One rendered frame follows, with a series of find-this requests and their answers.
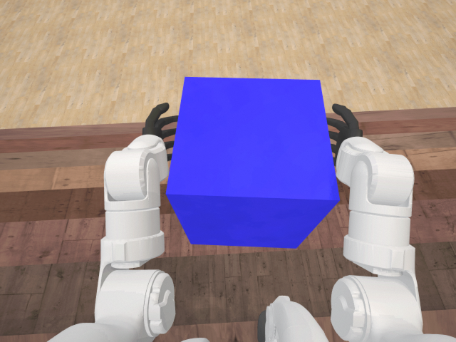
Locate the robot right upper arm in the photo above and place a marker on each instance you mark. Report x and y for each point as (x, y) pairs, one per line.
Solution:
(377, 309)

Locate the robot left upper arm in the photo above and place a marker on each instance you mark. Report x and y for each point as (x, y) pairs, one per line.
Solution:
(132, 306)

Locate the robot right forearm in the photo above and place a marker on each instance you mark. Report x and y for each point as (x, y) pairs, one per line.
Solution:
(381, 197)

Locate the carton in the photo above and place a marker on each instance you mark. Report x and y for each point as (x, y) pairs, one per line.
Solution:
(252, 164)

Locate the robot right thigh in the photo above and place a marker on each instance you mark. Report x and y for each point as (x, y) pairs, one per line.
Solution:
(288, 321)

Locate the robot left forearm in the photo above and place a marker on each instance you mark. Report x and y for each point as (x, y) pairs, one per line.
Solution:
(132, 199)

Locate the right robot shin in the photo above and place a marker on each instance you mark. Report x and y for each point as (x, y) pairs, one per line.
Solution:
(279, 298)

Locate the left robot hand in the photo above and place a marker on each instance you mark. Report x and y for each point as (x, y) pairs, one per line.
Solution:
(153, 125)

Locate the right robot hand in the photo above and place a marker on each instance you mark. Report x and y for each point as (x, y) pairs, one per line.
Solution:
(347, 130)

